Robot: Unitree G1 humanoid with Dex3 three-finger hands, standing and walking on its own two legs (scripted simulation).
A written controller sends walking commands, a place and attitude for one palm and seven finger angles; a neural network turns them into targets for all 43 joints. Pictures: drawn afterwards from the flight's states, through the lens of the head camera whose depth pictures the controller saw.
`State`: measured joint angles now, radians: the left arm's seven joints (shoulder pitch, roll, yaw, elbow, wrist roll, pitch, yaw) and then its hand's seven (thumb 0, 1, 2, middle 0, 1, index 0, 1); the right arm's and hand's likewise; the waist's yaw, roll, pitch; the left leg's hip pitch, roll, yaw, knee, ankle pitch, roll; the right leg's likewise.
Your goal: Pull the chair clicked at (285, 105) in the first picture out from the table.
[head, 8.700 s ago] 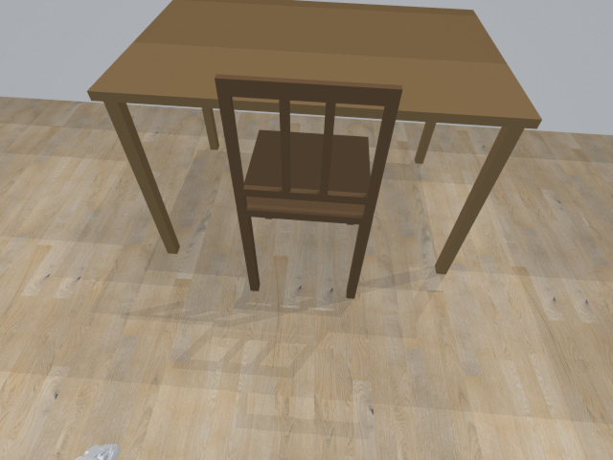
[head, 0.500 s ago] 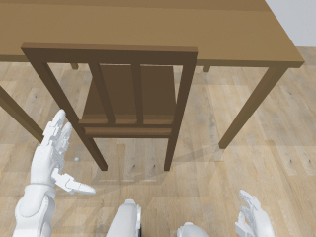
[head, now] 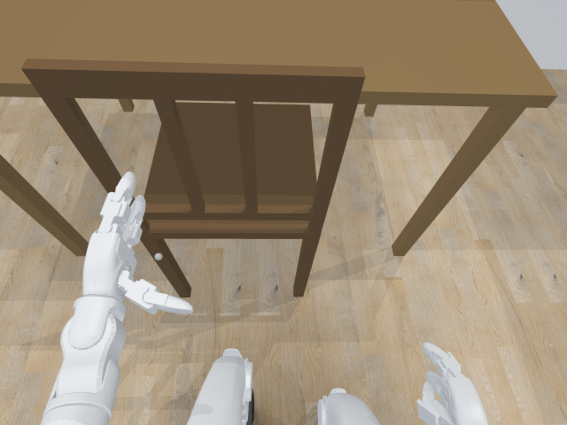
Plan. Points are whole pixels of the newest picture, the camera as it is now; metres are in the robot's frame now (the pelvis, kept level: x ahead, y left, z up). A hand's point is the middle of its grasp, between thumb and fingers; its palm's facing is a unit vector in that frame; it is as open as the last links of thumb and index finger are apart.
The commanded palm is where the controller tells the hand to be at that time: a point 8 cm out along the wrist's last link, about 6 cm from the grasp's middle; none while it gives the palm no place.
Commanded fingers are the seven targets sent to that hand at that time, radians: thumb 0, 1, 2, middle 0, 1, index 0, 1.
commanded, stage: aim the fingers beside a spindle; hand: left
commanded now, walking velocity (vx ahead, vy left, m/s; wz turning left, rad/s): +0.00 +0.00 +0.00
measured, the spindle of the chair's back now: (184, 163) +0.50 +0.20 +0.01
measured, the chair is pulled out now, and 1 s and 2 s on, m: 0.00 0.00 0.00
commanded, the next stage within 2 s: push the fingers through the gap in 1.10 s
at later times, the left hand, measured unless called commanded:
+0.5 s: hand (178, 240) +0.36 +0.18 +0.02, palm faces +0.09 -0.99 -0.06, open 16.9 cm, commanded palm +0.33 +0.22 +0.02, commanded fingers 0.00 -0.50 0.30 -0.06 -0.08 -0.06 -0.08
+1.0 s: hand (182, 245) +0.35 +0.17 +0.01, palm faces +0.08 -1.00 -0.05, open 16.9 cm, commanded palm +0.32 +0.22 +0.02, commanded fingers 0.00 -0.50 0.30 -0.06 -0.08 -0.06 -0.08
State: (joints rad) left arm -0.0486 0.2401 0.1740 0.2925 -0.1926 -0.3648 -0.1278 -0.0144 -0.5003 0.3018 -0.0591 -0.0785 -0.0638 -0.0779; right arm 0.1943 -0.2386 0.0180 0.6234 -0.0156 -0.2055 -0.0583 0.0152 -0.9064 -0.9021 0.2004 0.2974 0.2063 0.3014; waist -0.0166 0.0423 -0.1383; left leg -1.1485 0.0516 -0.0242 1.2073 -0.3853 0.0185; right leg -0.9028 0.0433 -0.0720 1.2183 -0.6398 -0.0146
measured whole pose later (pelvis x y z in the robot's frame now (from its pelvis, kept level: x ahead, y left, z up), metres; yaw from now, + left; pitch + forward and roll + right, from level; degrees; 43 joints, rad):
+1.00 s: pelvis +0.00 -0.01 -0.02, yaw -1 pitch +21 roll -3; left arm -0.17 0.22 0.19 0.46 -0.17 -0.45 -0.10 -0.01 -0.50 0.30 -0.06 -0.08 -0.06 -0.08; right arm 0.20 -0.25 0.00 0.65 -0.01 -0.13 -0.04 0.01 -0.91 -0.90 0.20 0.30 0.20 0.30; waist -0.03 0.05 -0.16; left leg -1.23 0.06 -0.02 1.26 -0.40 0.00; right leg -1.00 0.05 -0.06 1.30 -0.67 -0.03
